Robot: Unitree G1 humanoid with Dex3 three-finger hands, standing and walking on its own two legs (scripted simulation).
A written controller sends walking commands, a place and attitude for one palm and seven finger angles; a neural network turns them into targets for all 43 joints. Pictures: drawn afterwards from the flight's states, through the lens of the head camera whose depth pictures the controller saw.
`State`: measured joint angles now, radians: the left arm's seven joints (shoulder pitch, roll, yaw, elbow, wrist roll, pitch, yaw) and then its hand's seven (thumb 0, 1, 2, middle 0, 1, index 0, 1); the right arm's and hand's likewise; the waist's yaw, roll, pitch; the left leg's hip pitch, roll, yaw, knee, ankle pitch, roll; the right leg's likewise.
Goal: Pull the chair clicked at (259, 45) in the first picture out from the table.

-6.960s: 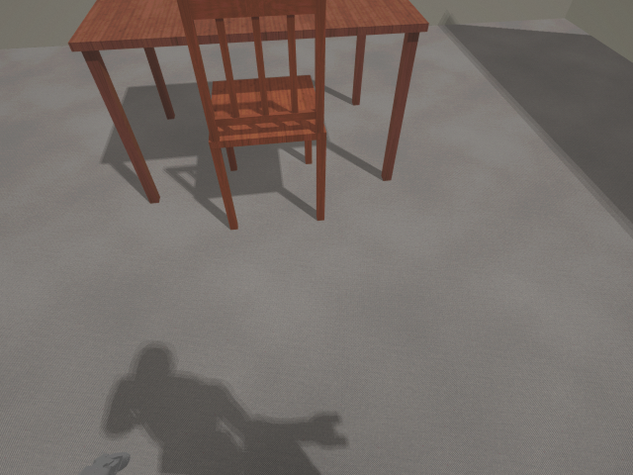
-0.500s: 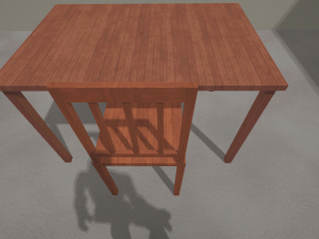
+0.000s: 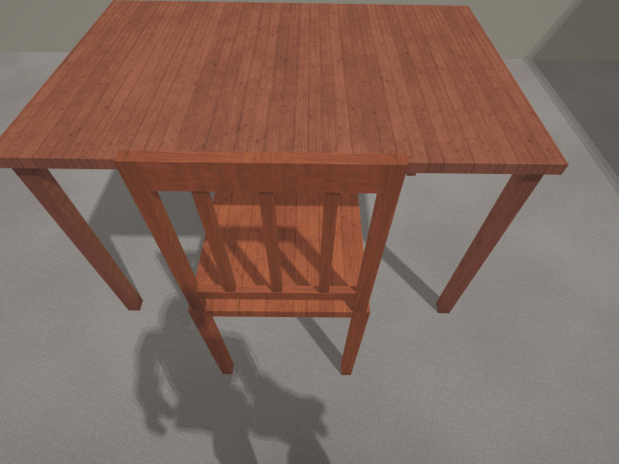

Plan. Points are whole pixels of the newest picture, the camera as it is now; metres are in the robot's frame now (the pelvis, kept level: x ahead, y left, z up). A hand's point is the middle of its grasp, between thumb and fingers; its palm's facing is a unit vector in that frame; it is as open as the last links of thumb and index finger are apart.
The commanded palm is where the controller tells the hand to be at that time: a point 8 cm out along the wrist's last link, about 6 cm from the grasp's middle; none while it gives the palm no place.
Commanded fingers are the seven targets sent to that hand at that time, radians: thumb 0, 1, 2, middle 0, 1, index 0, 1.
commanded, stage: look again from close up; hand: left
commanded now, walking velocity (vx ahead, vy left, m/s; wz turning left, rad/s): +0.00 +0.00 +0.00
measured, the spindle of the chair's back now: (272, 247) +0.47 +0.10 -0.08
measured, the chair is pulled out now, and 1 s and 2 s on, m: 0.00 0.00 0.00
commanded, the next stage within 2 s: raise the hand toward the chair's back in 0.26 s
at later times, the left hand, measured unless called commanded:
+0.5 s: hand out of the picture +0.13 +0.19 -0.09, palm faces +0.22 -0.96 -0.16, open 7.5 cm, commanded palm +0.10 +0.24 -0.07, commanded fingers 0.00 0.71 0.82 -0.18 -0.27 -0.18 -0.27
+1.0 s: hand (184, 450) +0.14 +0.17 -0.06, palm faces +0.06 -1.00 -0.07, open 11.2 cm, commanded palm +0.12 +0.23 -0.06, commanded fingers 0.00 0.13 0.57 -0.12 -0.18 -0.12 -0.18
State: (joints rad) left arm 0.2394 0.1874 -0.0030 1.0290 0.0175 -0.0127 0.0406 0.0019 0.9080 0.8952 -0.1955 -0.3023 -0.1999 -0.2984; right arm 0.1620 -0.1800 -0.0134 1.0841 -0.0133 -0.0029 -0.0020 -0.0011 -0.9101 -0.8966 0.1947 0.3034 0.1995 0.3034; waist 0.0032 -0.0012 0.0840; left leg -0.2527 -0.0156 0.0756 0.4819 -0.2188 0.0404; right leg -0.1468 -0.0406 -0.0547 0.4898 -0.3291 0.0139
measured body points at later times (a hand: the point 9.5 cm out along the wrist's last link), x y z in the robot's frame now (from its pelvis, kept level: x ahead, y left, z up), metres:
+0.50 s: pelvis -0.01 +0.01 -0.01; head +0.01 +0.01 +0.44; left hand +0.12 +0.24 -0.07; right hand +0.07 -0.23 -0.13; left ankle +0.03 +0.09 -0.74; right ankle -0.04 -0.12 -0.74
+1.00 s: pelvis -0.06 -0.04 -0.11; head +0.00 -0.02 +0.34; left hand +0.14 +0.22 -0.05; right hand +0.17 -0.24 -0.18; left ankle +0.02 +0.09 -0.74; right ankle -0.04 -0.12 -0.74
